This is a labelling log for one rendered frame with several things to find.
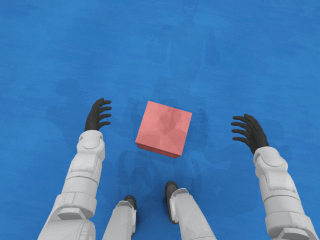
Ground left robot hand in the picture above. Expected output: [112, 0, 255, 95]
[84, 97, 112, 132]

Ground robot right foot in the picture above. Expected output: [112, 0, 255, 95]
[165, 181, 179, 224]

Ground carton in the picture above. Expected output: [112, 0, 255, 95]
[135, 101, 192, 158]

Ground robot left shin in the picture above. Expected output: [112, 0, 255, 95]
[112, 201, 133, 213]

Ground robot right forearm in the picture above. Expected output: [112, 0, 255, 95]
[253, 146, 319, 240]

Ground left robot upper arm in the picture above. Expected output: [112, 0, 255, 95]
[39, 219, 96, 240]

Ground robot left forearm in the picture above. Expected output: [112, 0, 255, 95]
[37, 130, 105, 240]

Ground right robot hand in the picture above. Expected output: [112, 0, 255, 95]
[231, 113, 270, 155]

